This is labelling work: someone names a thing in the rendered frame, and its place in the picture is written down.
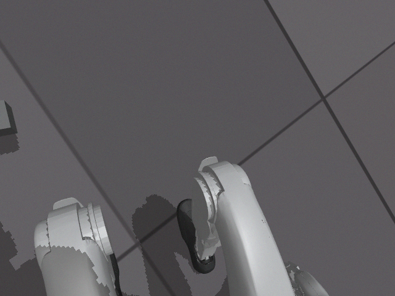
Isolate small box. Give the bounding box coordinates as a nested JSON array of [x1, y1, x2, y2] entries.
[[0, 100, 18, 136]]

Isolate right robot hand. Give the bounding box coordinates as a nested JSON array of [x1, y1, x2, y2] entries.
[[284, 261, 329, 296]]

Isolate right robot foot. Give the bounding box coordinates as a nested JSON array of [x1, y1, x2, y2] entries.
[[177, 199, 215, 274]]

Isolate left robot foot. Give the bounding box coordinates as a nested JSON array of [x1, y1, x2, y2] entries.
[[110, 253, 123, 296]]

